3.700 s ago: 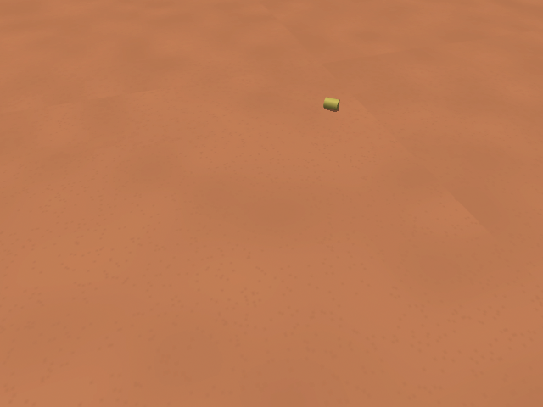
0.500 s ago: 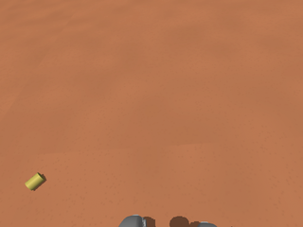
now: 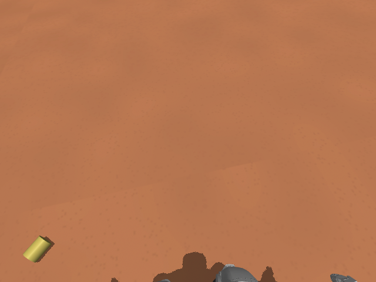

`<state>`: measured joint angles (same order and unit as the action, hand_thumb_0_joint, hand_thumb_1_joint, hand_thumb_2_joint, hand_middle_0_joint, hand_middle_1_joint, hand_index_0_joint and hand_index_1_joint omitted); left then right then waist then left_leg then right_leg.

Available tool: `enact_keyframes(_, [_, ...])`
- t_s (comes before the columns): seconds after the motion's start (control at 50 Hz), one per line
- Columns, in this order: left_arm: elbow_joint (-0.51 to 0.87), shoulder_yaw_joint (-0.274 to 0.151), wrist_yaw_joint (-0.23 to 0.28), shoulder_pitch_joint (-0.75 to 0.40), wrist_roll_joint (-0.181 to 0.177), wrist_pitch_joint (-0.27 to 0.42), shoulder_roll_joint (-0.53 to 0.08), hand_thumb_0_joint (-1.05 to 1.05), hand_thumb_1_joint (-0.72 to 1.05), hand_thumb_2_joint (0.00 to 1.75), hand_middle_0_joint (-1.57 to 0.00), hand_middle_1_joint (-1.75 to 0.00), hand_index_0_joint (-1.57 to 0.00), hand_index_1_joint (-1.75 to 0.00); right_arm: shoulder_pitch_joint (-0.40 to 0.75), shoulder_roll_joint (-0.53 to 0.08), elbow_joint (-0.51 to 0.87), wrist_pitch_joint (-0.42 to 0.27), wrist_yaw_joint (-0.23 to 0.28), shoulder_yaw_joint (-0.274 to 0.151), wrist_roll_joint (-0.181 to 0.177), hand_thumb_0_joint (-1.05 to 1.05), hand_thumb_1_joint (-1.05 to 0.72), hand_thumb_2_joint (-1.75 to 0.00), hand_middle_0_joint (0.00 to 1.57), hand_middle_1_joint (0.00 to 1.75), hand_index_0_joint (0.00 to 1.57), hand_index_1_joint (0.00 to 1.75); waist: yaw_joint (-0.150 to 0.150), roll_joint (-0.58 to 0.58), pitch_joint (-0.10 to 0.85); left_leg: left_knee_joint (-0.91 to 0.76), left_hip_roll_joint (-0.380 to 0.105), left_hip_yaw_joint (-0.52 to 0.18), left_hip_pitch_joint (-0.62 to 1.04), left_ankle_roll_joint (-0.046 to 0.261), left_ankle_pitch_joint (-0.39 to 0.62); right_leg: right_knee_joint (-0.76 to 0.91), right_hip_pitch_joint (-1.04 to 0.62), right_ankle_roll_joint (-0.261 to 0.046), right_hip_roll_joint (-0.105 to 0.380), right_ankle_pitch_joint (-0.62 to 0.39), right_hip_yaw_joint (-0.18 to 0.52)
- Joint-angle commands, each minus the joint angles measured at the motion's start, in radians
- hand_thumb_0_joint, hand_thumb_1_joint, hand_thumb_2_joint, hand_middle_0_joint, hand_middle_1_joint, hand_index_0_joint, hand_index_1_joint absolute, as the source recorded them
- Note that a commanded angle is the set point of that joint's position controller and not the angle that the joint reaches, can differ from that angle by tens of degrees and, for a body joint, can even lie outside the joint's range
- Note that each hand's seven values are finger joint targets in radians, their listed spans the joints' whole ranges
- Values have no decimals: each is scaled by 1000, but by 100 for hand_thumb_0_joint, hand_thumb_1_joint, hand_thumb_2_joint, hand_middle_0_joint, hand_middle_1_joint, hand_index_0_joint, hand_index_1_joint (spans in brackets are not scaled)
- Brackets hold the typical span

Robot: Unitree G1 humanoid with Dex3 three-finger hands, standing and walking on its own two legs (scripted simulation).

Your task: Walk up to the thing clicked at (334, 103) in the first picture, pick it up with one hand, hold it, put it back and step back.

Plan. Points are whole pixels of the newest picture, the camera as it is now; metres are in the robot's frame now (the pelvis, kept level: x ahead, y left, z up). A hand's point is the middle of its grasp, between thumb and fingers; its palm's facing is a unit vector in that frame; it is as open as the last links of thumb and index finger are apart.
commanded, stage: walk up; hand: left
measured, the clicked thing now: (37, 248) +0.41 +0.77 -0.70
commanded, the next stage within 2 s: none
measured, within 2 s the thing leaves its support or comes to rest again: neither
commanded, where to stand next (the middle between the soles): -0.01 +0.70 m, yaw -21 degrees
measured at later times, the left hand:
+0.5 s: hand out of the picture +0.07 +0.57 -0.12, palm faces -0.10 -0.78 -0.61, open 7.4 cm
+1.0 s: hand out of the picture +0.04 +0.81 -0.13, palm faces -0.15 -0.75 -0.64, open 7.4 cm
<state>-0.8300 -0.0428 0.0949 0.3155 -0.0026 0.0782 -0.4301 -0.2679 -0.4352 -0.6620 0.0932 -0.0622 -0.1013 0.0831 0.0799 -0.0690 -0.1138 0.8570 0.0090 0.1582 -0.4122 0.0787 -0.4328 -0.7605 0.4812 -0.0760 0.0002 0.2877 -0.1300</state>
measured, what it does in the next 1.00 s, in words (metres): steps to the left: left foot, then right foot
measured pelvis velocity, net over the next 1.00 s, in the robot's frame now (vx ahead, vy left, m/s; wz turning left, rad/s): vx -0.09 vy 0.49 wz -0.17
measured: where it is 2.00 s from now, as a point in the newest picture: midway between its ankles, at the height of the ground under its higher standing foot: outside the picture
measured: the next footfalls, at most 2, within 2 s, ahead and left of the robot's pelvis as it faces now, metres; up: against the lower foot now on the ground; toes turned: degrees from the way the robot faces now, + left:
left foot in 0.34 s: +0.04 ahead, +0.34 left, +0.00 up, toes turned -2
right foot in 0.62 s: +0.04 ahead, +0.19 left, +0.00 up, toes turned -11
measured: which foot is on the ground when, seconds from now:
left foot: down 0.00-0.00, up 0.02-0.32, down 0.34-0.62, up 0.64-0.94, down 0.96-1.00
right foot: down 0.00-0.36, up 0.38-0.60, down 0.62-0.98, up 1.00-1.00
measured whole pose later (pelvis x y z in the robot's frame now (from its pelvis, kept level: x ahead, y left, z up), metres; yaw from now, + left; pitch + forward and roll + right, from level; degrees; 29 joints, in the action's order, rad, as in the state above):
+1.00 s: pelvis -0.09 +0.49 -0.03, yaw -10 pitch -2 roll +1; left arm -0.81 -0.08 0.10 0.28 0.04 0.04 -0.51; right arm -0.21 -0.50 -0.67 0.10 -0.08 -0.14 0.07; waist 0.00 -0.05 -0.14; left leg 1.04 -0.06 -0.01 -0.46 -0.04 -0.56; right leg -0.97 0.65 -0.03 0.16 0.40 0.20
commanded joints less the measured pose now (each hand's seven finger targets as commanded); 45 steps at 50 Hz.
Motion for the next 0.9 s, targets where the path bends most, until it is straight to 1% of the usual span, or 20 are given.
enact_keyframes(0.0, [68, -129, 58, 201, 21, 0, -369, 0, 90, 90, -20, -30, -20, -30, 12, -210, 135, -14, 21, -66, -7, 0, -90, -90, 20, 30, 20, 30, -113, 55, 249, 513, -64, -294, -393, -110, -185, 374, -425, -273, 548, 47, 821])
enact_keyframes(0.02, [93, -125, 63, 132, 11, 7, -374, 0, 90, 90, -20, -30, -20, -30, 45, -241, 136, -2, 25, -79, -2, 0, -90, -90, 20, 30, 20, 30, -99, 26, 183, 608, -102, -334, -382, -109, -145, 403, -293, -318, 565, 81, 833])
enact_keyframes(0.08, [107, -114, 50, 22, 29, 11, -338, 0, 90, 90, -20, -30, -20, -30, 31, -246, 92, -5, -2, -86, -8, 0, -90, -90, 20, 30, 20, 30, -42, 90, 80, 540, -113, -309, -270, -81, 10, 353, -53, -171, 340, 203, 488])
enact_keyframes(0.12, [104, -125, 36, 12, 40, 11, -347, 0, 90, 90, -20, -30, -20, -30, -14, -224, 66, -2, -23, -85, -4, 0, -90, -90, 20, 30, 20, 30, -35, 173, 98, 486, -96, -256, -213, -78, 31, 319, -9, -132, 265, 245, 378])
enact_keyframes(0.2, [104, -152, 25, 5, 61, 11, -416, 0, 90, 90, -20, -30, -20, -30, 38, -217, 80, 5, -37, -82, -15, 0, -90, -90, 20, 30, 20, 30, -60, 279, 88, 271, -114, -193, -149, -72, -56, 303, 60, -134, 249, 326, 365])
enact_keyframes(0.26, [85, -151, 22, 36, 55, 5, -417, 0, 90, 90, -20, -30, -20, -30, 18, -224, 59, -4, -34, -90, -17, 0, -90, -90, 20, 30, 20, 30, -78, 241, 129, 115, -82, -135, -52, -53, -125, 238, 66, -136, 255, 223, 375])
enact_keyframes(0.3, [94, -130, 23, -22, 52, -7, -374, 0, 90, 90, -20, -30, -20, -30, -153, -231, 11, -15, -25, -105, -7, 0, -90, -90, 20, 30, 20, 30, 26, 133, 189, -115, -37, -120, 172, -37, -43, 24, 175, -57, 183, 189, 265])
enact_keyframes(0.32, [90, -103, 29, -40, 43, -15, -281, 0, 90, 90, -20, -30, -20, -30, -237, -276, -8, -25, -16, -119, 14, 0, -90, -90, 20, 30, 20, 30, 92, -113, 143, -347, -96, -285, 201, -20, -172, -284, 308, -6, 19, 250, 147])
enact_keyframes(0.34, [116, -87, 47, -104, 24, -13, -234, 0, 90, 90, -20, -30, -20, -30, -129, -414, 33, -33, -1, -132, -1, 0, -90, -90, 20, 30, 20, 30, 80, -371, 65, -522, -312, -691, 66, 76, -158, -468, 460, 31, -132, 385, 121])
enact_keyframes(0.36, [94, -79, 61, -123, 26, -7, -267, 0, 90, 90, -20, -30, -20, -30, 1, -422, 54, -38, 10, -131, -11, 0, -90, -90, 20, 30, 20, 30, 37, -282, 3, -564, -380, -795, -32, 160, -167, -530, 420, 4, -36, 326, 203])
enact_keyframes(0.4, [15, -90, 45, -43, 2, -5, -274, 0, 90, 90, -20, -30, -20, -30, 48, -291, 73, -45, 23, -97, 3, 0, -90, -90, 20, 30, 20, 30, 1, -72, -12, -400, -267, -554, 4, 108, 49, -537, 383, 29, -24, 231, 207])
enact_keyframes(0.52, [-1, -76, 21, 101, -17, -6, -229, 0, 90, 90, -20, -30, -20, -30, 61, -220, 106, -38, 23, -66, 5, 0, -90, -90, 20, 30, 20, 30, -45, -161, 101, -264, -241, -361, 70, 145, 510, -196, 30, 28, 37, 159, 77])
enact_keyframes(0.56, [-20, -81, 29, 237, -12, 1, -211, 0, 90, 90, -20, -30, -20, -30, 119, -199, 130, -21, 19, -53, -1, 0, -90, -90, 20, 30, 20, 30, -132, -86, 151, -93, -171, -254, -18, 67, 543, 168, -245, 4, 46, -84, 100])
enact_keyframes(0.58, [-18, -103, 40, 274, 5, 4, -272, 0, 90, 90, -20, -30, -20, -30, 77, -159, 135, -19, 15, -41, -12, 0, -90, -90, 20, 30, 20, 30, -156, 28, 174, 61, -107, -202, -118, -3, 483, 249, -402, -3, 76, -114, 184])
enact_keyframes(0.6, [22, -121, 48, 258, 25, 4, -333, 0, 90, 90, -20, -30, -20, -30, -8, -118, 134, -24, 14, -29, -18, 0, -90, -90, 20, 30, 20, 30, -137, 196, 210, 228, -42, -194, -373, -79, -63, 250, -604, -88, 298, -210, 525])
enact_keyframes(0.62, [65, -116, 49, 198, 25, 1, -347, 0, 90, 90, -20, -30, -20, -30, -58, -164, 118, -9, 23, -43, -9, 0, -90, -90, 20, 30, 20, 30, -89, 72, 214, 398, -57, -273, -392, -104, -180, 281, -503, -196, 479, -211, 721])
enact_keyframes(0.64, [87, -121, 59, 127, 15, -1, -374, 0, 90, 90, -20, -30, -20, -30, -17, -206, 133, 1, 36, -64, -2, 0, -90, -90, 20, 30, 20, 30, -86, 61, 211, 516, -71, -319, -367, -88, -192, 344, -361, -287, 558, -144, 807])
enact_keyframes(0.74, [106, -114, 40, 32, 30, 7, -332, 0, 90, 90, -20, -30, -20, -30, -14, -229, 83, 4, -3, -89, -12, 0, -90, -90, 20, 30, 20, 30, -54, 139, 102, 536, -80, -284, -235, -79, 13, 277, -60, -153, 287, 116, 434])
enact_keyframes(0.82, [108, -137, 29, -7, 52, 1, -398, 0, 90, 90, -20, -30, -20, -30, 10, -207, 85, 13, -17, -85, -16, 0, -90, -90, 20, 30, 20, 30, -62, 266, 81, 318, -107, -196, -148, -77, -31, 264, 41, -128, 235, 258, 366])
enact_keyframes(0.88, [92, -143, 26, 21, 56, -1, -417, 0, 90, 90, -20, -30, -20, -30, 17, -214, 78, 7, -20, -91, -20, 0, -90, -90, 20, 30, 20, 30, -82, 280, 112, 141, -89, -150, -68, -59, -133, 225, 50, -132, 254, 195, 397])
